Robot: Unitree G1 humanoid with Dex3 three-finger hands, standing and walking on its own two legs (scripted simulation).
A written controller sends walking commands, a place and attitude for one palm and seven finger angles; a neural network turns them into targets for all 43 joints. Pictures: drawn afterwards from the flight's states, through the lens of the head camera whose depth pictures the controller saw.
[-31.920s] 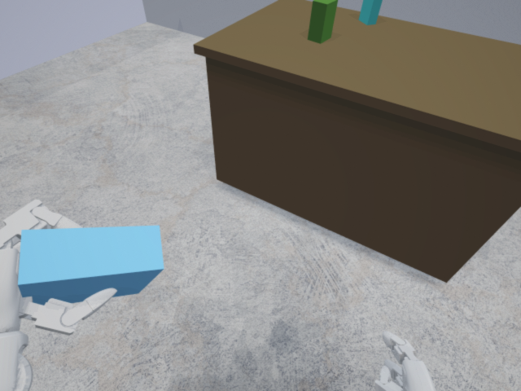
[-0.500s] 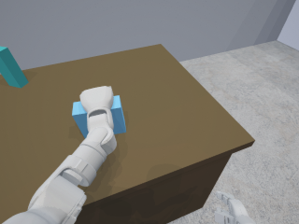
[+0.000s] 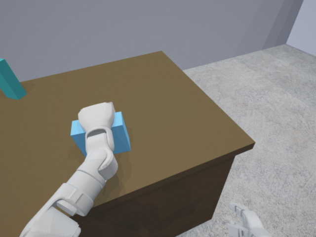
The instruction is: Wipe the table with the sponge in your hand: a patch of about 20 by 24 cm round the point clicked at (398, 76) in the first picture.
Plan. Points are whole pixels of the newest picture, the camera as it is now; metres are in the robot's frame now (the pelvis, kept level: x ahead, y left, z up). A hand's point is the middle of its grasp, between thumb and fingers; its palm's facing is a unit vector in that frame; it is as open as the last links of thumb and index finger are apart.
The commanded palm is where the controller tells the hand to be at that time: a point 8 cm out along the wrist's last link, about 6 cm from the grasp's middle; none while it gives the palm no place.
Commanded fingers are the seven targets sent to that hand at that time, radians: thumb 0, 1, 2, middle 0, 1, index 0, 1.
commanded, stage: wipe back along the third lane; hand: left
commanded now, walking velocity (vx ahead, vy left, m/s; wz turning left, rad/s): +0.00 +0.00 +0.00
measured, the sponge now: (105, 140) +0.37 +0.20 +0.05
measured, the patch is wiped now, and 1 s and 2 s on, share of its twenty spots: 1.00 1.00 1.00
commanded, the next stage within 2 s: slide back across to the middle lane in 0.34 s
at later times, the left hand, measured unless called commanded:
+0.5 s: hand (110, 142) +0.32 +0.16 +0.10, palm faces +0.08 -0.05 -1.00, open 9.5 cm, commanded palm +0.27 +0.16 +0.13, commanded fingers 0.00 0.10 1.30 -1.20 -1.60 -1.20 -1.60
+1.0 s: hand (99, 147) +0.30 +0.18 +0.11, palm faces +0.04 -0.09 -0.99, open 9.5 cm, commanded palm +0.26 +0.21 +0.16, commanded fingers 0.00 0.10 1.30 -1.20 -1.60 -1.20 -1.60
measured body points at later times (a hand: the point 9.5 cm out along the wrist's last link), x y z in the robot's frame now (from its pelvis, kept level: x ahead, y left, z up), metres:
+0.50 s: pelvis -0.01 -0.04 +0.00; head -0.05 -0.09 +0.45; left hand +0.31 +0.16 +0.16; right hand +0.22 -0.25 -0.08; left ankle -0.03 +0.07 -0.74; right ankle -0.03 -0.10 -0.74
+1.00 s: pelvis -0.01 -0.06 +0.00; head -0.05 -0.11 +0.45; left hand +0.29 +0.18 +0.16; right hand +0.21 -0.30 -0.09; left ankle -0.03 +0.07 -0.74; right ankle -0.03 -0.10 -0.74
